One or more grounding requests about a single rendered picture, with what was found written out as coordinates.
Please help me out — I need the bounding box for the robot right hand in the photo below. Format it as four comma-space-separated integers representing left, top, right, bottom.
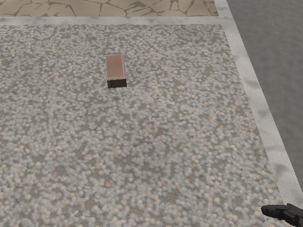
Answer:
260, 203, 303, 227

